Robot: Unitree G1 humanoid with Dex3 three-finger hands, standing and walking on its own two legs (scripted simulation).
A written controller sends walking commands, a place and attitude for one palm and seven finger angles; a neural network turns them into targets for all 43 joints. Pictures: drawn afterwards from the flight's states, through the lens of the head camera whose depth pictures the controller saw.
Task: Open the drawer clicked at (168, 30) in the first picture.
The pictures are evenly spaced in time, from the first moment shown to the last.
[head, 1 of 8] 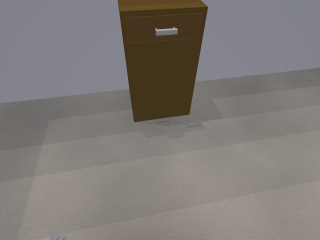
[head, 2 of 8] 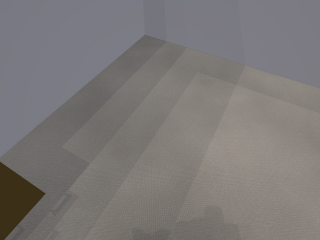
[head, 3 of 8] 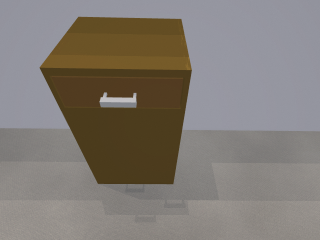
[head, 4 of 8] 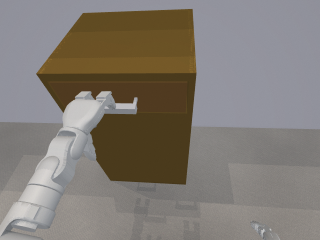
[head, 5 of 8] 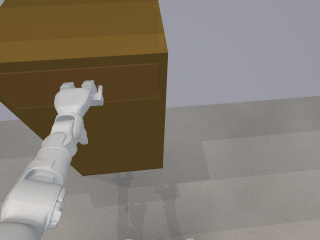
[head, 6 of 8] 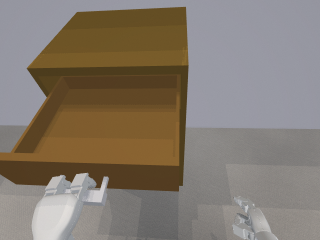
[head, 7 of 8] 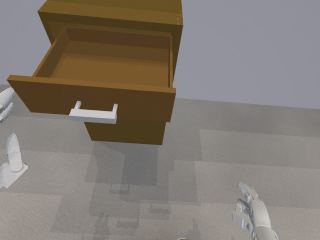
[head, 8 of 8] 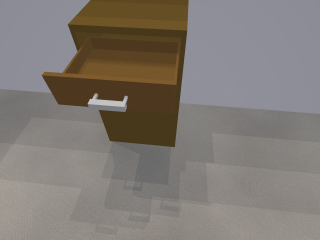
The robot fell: no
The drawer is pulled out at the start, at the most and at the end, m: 0.00 0.30 0.30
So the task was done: yes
